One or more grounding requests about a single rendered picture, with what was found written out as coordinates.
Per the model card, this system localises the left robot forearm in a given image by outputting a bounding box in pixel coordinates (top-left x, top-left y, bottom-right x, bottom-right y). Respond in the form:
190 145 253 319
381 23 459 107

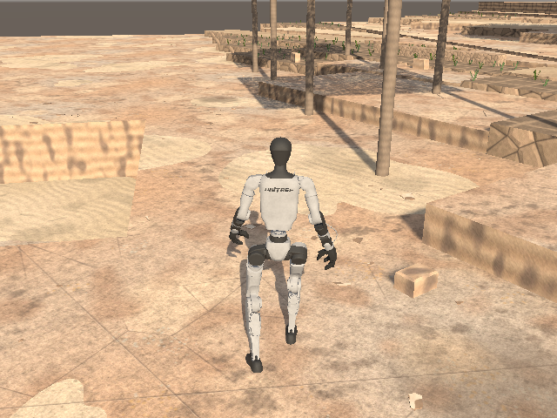
230 208 245 233

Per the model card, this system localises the robot left hand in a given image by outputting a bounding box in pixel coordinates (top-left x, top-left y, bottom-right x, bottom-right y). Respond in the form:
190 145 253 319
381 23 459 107
229 230 249 245

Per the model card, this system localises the robot right hand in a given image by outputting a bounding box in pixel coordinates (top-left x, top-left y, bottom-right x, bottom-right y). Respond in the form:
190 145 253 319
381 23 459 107
317 247 337 270

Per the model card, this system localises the robot left thigh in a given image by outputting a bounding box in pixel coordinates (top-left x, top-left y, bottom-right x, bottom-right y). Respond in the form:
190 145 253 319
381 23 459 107
246 244 266 313

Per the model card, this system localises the right robot forearm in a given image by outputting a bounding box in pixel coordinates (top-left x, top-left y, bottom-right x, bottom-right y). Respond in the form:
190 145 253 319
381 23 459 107
314 211 334 251

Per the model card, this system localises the right robot upper arm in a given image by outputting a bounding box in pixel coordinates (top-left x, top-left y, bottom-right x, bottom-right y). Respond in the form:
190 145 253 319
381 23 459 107
298 176 322 225

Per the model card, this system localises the left robot upper arm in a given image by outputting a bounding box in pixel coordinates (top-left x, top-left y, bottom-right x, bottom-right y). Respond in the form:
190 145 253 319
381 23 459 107
236 174 262 221

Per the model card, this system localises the humanoid robot head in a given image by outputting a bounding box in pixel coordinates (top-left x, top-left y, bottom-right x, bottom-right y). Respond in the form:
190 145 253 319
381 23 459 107
265 137 295 179

